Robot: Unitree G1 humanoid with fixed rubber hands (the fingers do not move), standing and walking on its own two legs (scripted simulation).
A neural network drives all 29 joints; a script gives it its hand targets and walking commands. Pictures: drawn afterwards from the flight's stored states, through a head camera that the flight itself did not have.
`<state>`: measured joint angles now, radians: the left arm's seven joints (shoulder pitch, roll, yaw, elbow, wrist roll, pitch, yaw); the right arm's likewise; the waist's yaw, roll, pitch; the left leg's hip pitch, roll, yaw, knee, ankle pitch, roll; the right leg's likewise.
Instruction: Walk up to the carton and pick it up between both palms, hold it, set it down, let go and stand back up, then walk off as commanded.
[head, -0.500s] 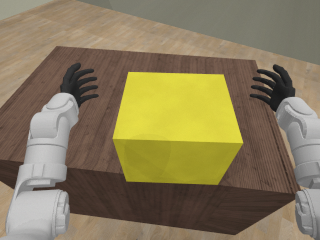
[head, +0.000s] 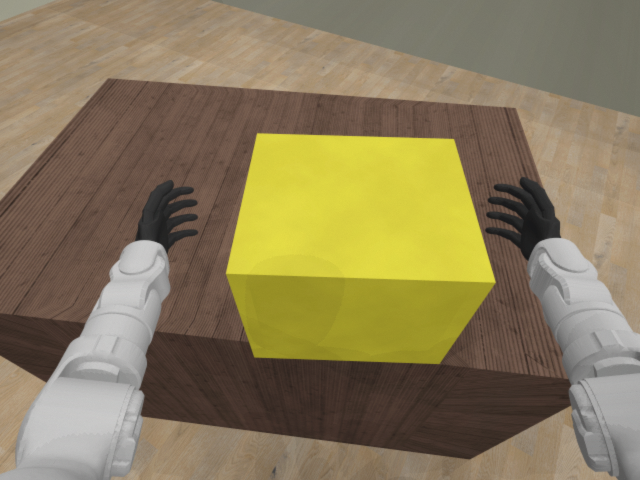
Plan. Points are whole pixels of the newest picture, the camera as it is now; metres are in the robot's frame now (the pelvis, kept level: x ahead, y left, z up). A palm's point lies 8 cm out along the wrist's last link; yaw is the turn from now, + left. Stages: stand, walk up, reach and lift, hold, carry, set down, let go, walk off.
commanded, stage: reach and lift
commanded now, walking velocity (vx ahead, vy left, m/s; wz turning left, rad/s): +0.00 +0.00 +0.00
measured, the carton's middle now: (350, 251) +0.42 -0.02 +0.01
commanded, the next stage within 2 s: none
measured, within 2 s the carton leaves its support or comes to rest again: neither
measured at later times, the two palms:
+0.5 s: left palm (169, 246) +0.40 +0.23 +0.05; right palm (517, 253) +0.40 -0.24 +0.05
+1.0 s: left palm (199, 245) +0.41 +0.20 +0.04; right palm (488, 248) +0.41 -0.21 +0.04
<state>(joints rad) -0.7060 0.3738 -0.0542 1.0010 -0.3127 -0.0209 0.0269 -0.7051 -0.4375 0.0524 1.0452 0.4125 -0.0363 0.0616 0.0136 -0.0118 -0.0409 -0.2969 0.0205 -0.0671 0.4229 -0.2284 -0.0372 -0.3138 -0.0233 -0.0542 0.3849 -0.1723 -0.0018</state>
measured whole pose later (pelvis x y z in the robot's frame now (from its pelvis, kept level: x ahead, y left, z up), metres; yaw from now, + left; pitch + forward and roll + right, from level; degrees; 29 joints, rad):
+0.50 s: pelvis +0.00 +0.00 -0.01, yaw +0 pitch +14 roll -1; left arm -0.75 0.35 -0.13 1.17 -0.39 -0.23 0.03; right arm -0.71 -0.40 0.12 1.11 0.43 -0.19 0.06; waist 0.02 0.02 -0.16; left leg -0.52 0.02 -0.07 0.53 -0.26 -0.04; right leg -0.54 -0.02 -0.05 0.50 -0.20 0.00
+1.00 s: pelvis +0.00 +0.00 -0.01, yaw +0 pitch +16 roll -1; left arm -0.78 0.26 -0.13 1.20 -0.36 -0.27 0.05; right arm -0.76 -0.31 0.12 1.14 0.39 -0.20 -0.01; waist 0.02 0.02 -0.17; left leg -0.56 0.02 -0.07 0.54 -0.26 -0.05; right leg -0.58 -0.02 -0.05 0.51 -0.21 0.00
